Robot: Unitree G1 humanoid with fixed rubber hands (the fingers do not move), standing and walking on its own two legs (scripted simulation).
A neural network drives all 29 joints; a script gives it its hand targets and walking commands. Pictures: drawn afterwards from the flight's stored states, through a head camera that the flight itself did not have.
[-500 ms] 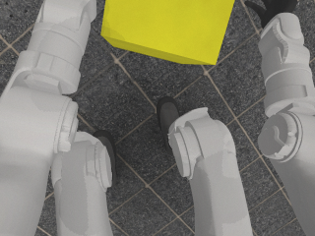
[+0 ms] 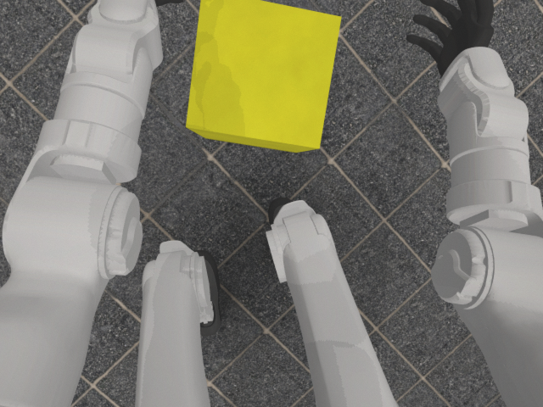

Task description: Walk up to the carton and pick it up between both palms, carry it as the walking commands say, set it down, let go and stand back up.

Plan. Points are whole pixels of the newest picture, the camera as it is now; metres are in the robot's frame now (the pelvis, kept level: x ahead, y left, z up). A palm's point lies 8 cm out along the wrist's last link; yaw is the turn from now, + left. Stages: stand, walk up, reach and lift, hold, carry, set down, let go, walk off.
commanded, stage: set down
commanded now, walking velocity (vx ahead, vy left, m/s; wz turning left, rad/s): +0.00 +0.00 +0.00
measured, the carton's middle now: (260, 89) +0.51 -0.13 -0.38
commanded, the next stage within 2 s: let go in 0.72 s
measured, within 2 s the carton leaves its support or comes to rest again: neither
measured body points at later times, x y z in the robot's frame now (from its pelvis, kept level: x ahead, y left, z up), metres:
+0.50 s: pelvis +0.05 -0.01 +0.13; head +0.34 -0.05 +0.47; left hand +0.61 +0.02 +0.02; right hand +0.46 -0.34 +0.03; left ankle +0.08 +0.12 -0.47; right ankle +0.14 -0.12 -0.47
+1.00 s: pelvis +0.07 -0.02 +0.21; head +0.32 -0.04 +0.58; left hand +0.46 +0.07 +0.08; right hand +0.36 -0.31 +0.09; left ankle +0.08 +0.12 -0.47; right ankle +0.14 -0.12 -0.47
